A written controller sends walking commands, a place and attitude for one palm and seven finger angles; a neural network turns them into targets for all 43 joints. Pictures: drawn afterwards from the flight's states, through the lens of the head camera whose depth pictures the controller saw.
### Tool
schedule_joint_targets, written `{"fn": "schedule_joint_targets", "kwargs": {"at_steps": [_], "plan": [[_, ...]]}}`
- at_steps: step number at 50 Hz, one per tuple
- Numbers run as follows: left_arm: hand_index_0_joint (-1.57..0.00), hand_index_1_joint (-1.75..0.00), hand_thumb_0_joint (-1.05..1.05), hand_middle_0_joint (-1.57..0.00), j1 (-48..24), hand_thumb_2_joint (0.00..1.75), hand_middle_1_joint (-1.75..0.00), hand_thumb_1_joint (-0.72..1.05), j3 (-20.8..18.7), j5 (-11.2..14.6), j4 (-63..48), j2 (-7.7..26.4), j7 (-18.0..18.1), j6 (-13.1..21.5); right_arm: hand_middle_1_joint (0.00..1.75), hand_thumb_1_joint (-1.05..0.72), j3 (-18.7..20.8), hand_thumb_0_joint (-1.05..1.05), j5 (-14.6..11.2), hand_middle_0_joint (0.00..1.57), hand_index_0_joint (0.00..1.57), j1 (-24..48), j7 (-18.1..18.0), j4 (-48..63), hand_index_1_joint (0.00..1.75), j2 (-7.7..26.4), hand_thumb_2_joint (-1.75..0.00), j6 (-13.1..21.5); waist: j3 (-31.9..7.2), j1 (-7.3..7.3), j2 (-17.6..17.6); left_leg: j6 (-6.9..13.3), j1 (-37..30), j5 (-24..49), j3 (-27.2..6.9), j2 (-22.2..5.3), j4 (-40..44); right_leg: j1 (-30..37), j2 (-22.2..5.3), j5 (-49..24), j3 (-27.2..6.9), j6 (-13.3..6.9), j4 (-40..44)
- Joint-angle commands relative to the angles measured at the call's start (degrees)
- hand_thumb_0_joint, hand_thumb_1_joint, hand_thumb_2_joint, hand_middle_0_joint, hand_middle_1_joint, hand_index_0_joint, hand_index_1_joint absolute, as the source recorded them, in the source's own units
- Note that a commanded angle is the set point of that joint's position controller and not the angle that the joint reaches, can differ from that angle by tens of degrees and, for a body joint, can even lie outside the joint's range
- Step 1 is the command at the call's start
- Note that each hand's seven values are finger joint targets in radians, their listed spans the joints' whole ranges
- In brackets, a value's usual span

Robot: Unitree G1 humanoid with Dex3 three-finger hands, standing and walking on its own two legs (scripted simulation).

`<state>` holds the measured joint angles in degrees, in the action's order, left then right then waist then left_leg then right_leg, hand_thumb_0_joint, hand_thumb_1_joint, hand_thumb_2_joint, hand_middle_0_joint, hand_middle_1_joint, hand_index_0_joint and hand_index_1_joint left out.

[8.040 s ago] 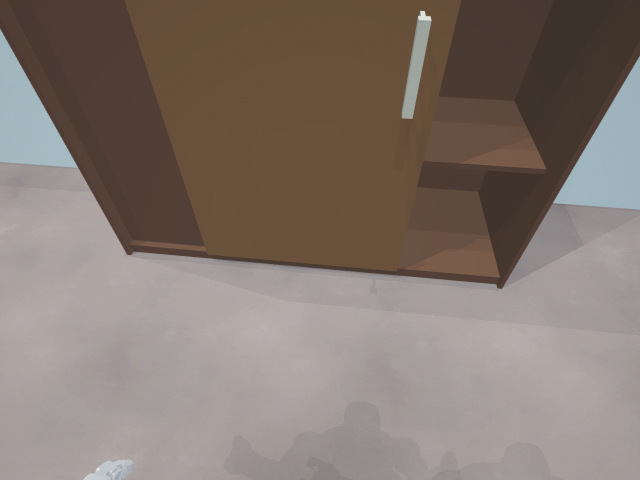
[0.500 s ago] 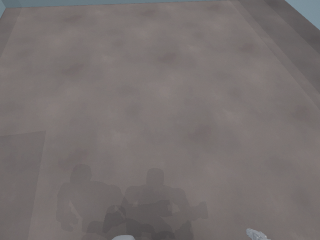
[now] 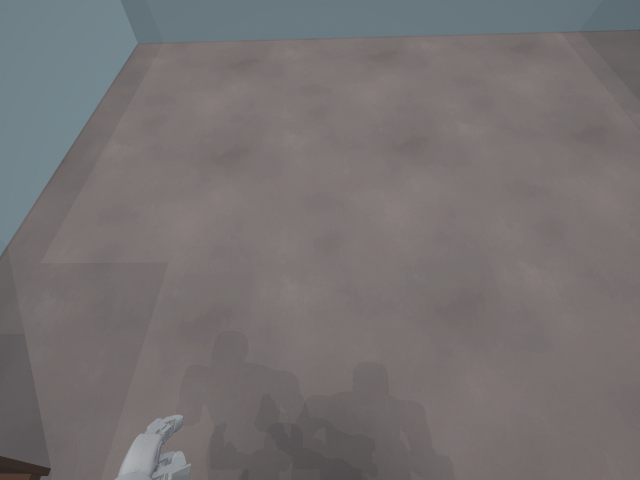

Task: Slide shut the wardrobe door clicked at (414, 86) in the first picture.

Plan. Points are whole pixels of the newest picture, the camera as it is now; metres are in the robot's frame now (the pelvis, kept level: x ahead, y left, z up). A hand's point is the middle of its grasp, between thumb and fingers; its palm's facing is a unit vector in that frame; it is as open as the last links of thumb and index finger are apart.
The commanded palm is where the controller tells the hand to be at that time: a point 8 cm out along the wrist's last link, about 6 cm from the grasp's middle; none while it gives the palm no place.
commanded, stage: turn to face it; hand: left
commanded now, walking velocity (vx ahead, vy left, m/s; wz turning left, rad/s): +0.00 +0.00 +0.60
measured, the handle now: out of the picture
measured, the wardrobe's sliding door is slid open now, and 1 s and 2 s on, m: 0.40 0.40 0.40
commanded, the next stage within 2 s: none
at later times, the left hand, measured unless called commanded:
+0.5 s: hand out of the picture -0.06 +0.23 -0.18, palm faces +0.37 -0.89 -0.26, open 7.4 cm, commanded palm none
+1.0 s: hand out of the picture +0.00 +0.26 -0.13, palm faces +0.55 -0.79 -0.28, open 7.4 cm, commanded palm none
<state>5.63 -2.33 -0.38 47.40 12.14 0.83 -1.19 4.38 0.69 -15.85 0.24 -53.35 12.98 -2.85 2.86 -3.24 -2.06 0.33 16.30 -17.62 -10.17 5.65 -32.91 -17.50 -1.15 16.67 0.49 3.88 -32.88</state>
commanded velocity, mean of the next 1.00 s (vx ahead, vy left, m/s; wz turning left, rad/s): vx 0.00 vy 0.00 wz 0.60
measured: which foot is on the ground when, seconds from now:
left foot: down 0.00-0.00, up 0.02-0.48, down 0.50-1.00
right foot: down 0.00-0.48, up 0.50-1.00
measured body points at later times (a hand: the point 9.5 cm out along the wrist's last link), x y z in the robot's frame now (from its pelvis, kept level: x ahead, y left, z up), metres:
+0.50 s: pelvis -0.01 +0.02 -0.01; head +0.02 +0.05 +0.44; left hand -0.08 +0.28 -0.16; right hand +0.20 -0.20 -0.13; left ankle -0.03 +0.12 -0.73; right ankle +0.01 -0.12 -0.73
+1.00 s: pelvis +0.00 +0.01 +0.01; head +0.03 +0.02 +0.46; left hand -0.03 +0.30 -0.11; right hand +0.16 -0.18 -0.15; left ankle -0.03 +0.12 -0.73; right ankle +0.07 -0.10 -0.71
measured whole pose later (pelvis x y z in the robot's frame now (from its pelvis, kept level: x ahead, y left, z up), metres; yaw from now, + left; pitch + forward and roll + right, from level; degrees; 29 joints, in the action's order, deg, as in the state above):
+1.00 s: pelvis +0.00 +0.01 +0.01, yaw +36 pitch +1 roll +0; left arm 6.7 -3.1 -0.4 48.6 12.8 1.0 -2.5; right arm 4.0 1.1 -15.5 0.4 -53.3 12.2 -3.0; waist 2.7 -3.4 -1.9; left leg 1.3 17.9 -11.2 -10.0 5.7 -28.7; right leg -20.4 -1.0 23.1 -0.8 4.7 -41.7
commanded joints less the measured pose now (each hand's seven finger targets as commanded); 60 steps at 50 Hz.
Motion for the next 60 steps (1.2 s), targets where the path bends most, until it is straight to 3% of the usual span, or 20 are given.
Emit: {"fn": "schedule_joint_targets", "kwargs": {"at_steps": [1, 3, 6, 19, 22, 23, 24, 25, 26, 29, 32, 43, 48, 50, 51, 52, 53, 54, 56, 60], "plan": [[-0.20, -0.30, 0.00, -0.20, 10.32, 0.90, -0.30, 0.90, -3.76, -0.45, -2.18, 15.61, 1.70, 1.91, 0.30, -0.90, 2.48, 0.00, 0.10, 0.20, 0.20, 0.89, -0.72, 6.62, 0.30, 7.52, -0.90, 1.53, -10.49, 5.41, 15.23, -2.93, 17.13, -19.53, 3.74, -2.33, -29.01, 17.76, -29.28, -26.28, -22.08, -12.68, 14.11], [-0.20, -0.30, 0.00, -0.20, 3.62, 0.90, -0.30, 0.90, -3.11, -0.29, -3.32, 10.98, 1.77, 1.85, 0.30, -0.90, 2.76, 0.00, 0.39, 0.20, 0.20, 0.50, -0.04, 4.67, 0.30, 6.84, -0.90, 0.36, -5.42, 2.18, 13.08, -3.23, 17.08, -12.49, 3.58, -5.21, -36.61, 10.64, -22.73, -18.98, -14.12, -11.15, 15.41], [-0.20, -0.30, 0.00, -0.20, 2.69, 0.90, -0.30, 0.90, -1.80, -0.35, -3.23, 7.77, 1.14, 2.16, 0.30, -0.90, 2.24, 0.00, 0.59, 0.20, 0.20, 0.64, 1.11, 3.13, 0.30, 5.91, -0.90, -0.29, -1.66, 1.37, 11.82, -4.58, 17.37, -3.90, 7.34, -6.56, -39.28, 9.06, -16.08, -23.49, -1.94, -8.85, 13.80], [-0.20, -0.30, 0.00, -0.20, 11.04, 0.90, -0.30, 0.90, -3.52, -1.47, 0.69, 12.05, 1.03, 1.13, 0.30, -0.90, 0.27, 0.00, -0.04, 0.20, 0.20, 10.99, 1.66, 6.21, 0.30, 4.19, -0.90, 0.22, -3.19, 5.91, 15.31, -3.90, 8.91, -6.95, 15.59, -7.65, -12.86, 13.42, -20.26, -29.41, 5.84, -10.68, 9.12], [-0.20, -0.30, 0.00, -0.20, 10.08, 0.90, -0.30, 0.90, -4.01, -1.05, 1.14, 12.75, 0.78, 0.72, 0.30, -0.90, 0.48, 0.00, 0.11, 0.20, 0.20, 6.95, 1.39, 5.80, 0.30, 5.61, -0.90, 1.05, -6.31, 3.71, 12.69, -2.61, -0.13, 0.87, 17.01, -6.62, 0.42, 11.92, -19.92, -26.99, 9.35, -7.69, 1.63], [-0.20, -0.30, 0.00, -0.20, 10.01, 0.90, -0.30, 0.90, -3.86, -0.57, 1.16, 12.03, 0.60, 0.45, 0.30, -0.90, 1.11, 0.00, 0.22, 0.20, 0.20, 3.44, 1.45, 5.15, 0.30, 7.99, -0.90, 1.52, -8.47, 1.59, 6.48, -1.70, -9.63, 8.90, 14.19, -7.70, 8.17, 5.91, -18.69, -22.15, 10.48, -5.12, -7.18], [-0.20, -0.30, 0.00, -0.20, 10.44, 0.90, -0.30, 0.90, -3.49, -0.03, -0.60, 8.70, 0.19, 0.26, 0.30, -0.90, 2.83, 0.00, 0.55, 0.20, 0.20, -0.92, 1.04, 4.73, 0.30, 14.99, -0.90, 2.24, -11.84, -1.00, -11.24, 4.15, -20.87, 27.45, -4.85, -21.86, 11.22, -9.34, -10.75, 3.83, 12.41, -0.24, -21.32], [-0.20, -0.30, 0.00, -0.20, 6.84, 0.90, -0.30, 0.90, -2.20, -0.31, -3.09, 6.51, 0.30, -0.11, 0.30, -0.90, 3.62, 0.00, -0.12, 0.20, 0.20, -4.45, 0.50, 3.76, 0.30, 18.97, -0.90, 1.99, -11.96, -2.38, -16.99, 10.62, -21.26, 48.25, -14.23, -30.19, 11.22, -17.49, -6.26, 24.19, 6.91, 1.73, -30.23], [-0.20, -0.30, 0.00, -0.20, 5.65, 0.90, -0.30, 0.90, -2.45, -0.58, -3.11, 8.21, 0.49, -0.57, 0.30, -0.90, 3.20, 0.00, 0.01, 0.20, 0.20, -4.35, 0.29, 3.20, 0.30, 17.87, -0.90, 1.65, -11.23, -1.95, -9.93, 12.90, -18.34, 42.33, -10.07, -30.65, 10.14, -16.76, -7.75, 21.48, 2.90, 0.66, -34.54], [-0.20, -0.30, 0.00, -0.20, 4.34, 0.90, -0.30, 0.90, -3.12, -0.71, -0.43, 8.37, 0.07, -0.77, 0.30, -0.90, 1.59, 0.00, 0.45, 0.20, 0.20, 5.11, -0.82, 5.77, 0.30, 12.58, -0.90, 1.94, -3.46, 1.02, -8.53, 8.83, -7.59, 26.66, -5.25, -21.25, 13.22, -16.91, -7.55, 8.99, 0.22, 1.18, -36.86], [-0.20, -0.30, 0.00, -0.20, 7.84, 0.90, -0.30, 0.90, -3.28, -0.78, 1.15, 8.21, -0.25, -0.91, 0.30, -0.90, 1.04, 0.00, 0.09, 0.20, 0.20, 6.69, -0.74, 6.15, 0.30, 11.29, -0.90, 2.41, -3.33, 3.12, -6.89, 6.59, -6.09, 24.04, -1.89, -17.02, 14.79, -14.49, -6.16, 2.64, 0.15, 1.80, -35.55], [-0.20, -0.30, 0.00, -0.20, -0.06, 0.90, -0.30, 0.90, -2.70, -0.31, -2.80, 7.03, 0.54, -0.41, 0.30, -0.90, 2.25, 0.00, 0.63, 0.20, 0.20, 0.37, -0.73, 4.48, 0.30, 11.14, -0.90, 1.87, -4.04, 0.31, -5.11, 10.61, -8.44, 19.77, -14.40, -17.58, 13.80, -12.96, -2.53, 7.66, -1.65, 1.92, -19.95], [-0.20, -0.30, 0.00, -0.20, 3.01, 0.90, -0.30, 0.90, -2.32, 0.37, -2.96, 6.21, 0.87, 0.28, 0.30, -0.90, 2.58, 0.00, 0.72, 0.20, 0.20, 1.70, -0.80, 4.80, 0.30, 11.22, -0.90, 1.45, -6.91, 1.95, -7.53, 9.62, -4.49, 28.56, -16.89, -15.10, 9.59, -1.47, 0.99, 6.98, -1.11, 0.49, -6.02], [-0.20, -0.30, 0.00, -0.20, 7.22, 0.90, -0.30, 0.90, -2.73, 0.58, -1.99, 6.84, 1.12, 0.87, 0.30, -0.90, 2.65, 0.00, 0.29, 0.20, 0.20, 3.15, -0.62, 5.13, 0.30, 10.45, -0.90, 1.28, -8.93, 4.09, -5.82, 6.50, 0.14, 24.03, -15.51, -12.15, 6.47, 8.61, 0.86, -2.24, -0.47, 0.01, 6.77], [-0.20, -0.30, 0.00, -0.20, 9.27, 0.90, -0.30, 0.90, -3.21, 0.31, -1.53, 9.28, 1.42, 1.39, 0.30, -0.90, 2.46, 0.00, -0.25, 0.20, 0.20, 2.49, -0.32, 5.29, 0.30, 8.14, -0.90, 1.32, -10.12, 5.02, -0.23, 3.29, 7.84, 13.66, -12.46, -9.18, 1.99, 18.43, -4.44, -5.47, -4.85, -1.12, 14.17], [-0.20, -0.30, 0.00, -0.20, 9.43, 0.90, -0.30, 0.90, -4.26, -0.64, -1.76, 14.51, 1.83, 1.77, 0.30, -0.90, 1.89, 0.00, -0.71, 0.20, 0.20, 1.05, -0.21, 6.16, 0.30, 4.10, -0.90, 1.44, -10.10, 5.21, 17.35, -1.89, 19.89, -7.88, -0.09, -1.12, -10.72, 25.68, -21.08, -6.45, -20.86, -6.92, 18.63], [-0.20, -0.30, 0.00, -0.20, 8.58, 0.90, -0.30, 0.90, -4.19, -0.67, -2.57, 15.78, 1.89, 1.37, 0.30, -0.90, 2.62, 0.00, 0.14, 0.20, 0.20, 1.92, -0.39, 6.82, 0.30, 6.77, -0.90, 1.20, -8.36, 5.04, 16.25, -3.04, 19.18, -16.62, 3.63, -0.77, -23.34, 15.99, -29.17, -11.74, -24.25, -12.55, 18.20], [-0.20, -0.30, 0.00, -0.20, 5.76, 0.90, -0.30, 0.90, -3.65, -0.50, -3.23, 13.00, 2.04, 1.26, 0.30, -0.90, 2.99, 0.00, 0.65, 0.20, 0.20, 2.01, -0.14, 5.92, 0.30, 7.63, -0.90, 0.51, -4.92, 3.58, 10.53, -2.61, 17.66, -13.53, 2.13, -3.03, -30.96, 9.00, -26.20, -7.82, -19.26, -13.56, 18.50], [-0.20, -0.30, 0.00, -0.20, 0.50, 0.90, -0.30, 0.90, -2.70, -0.29, -3.63, 9.67, 1.59, 1.39, 0.30, -0.90, 3.00, 0.00, 0.89, 0.20, 0.20, 0.66, 0.64, 3.41, 0.30, 6.67, -0.90, -0.50, 0.10, 0.95, 10.92, -3.36, 17.54, -6.85, 4.52, -5.13, -37.21, 4.14, -19.09, -4.80, -10.99, -10.66, 18.58], [-0.20, -0.30, 0.00, -0.20, 4.36, 0.90, -0.30, 0.90, -2.02, -0.35, -2.37, 8.01, 1.21, 1.96, 0.30, -0.90, 2.42, 0.00, 0.72, 0.20, 0.20, 0.51, 1.38, 2.72, 0.30, 5.79, -0.90, -0.85, 0.30, 1.91, 13.11, -5.03, 18.24, -0.88, 7.71, -6.10, -38.29, 7.85, -15.07, -14.22, -1.27, -8.41, 16.17]]}}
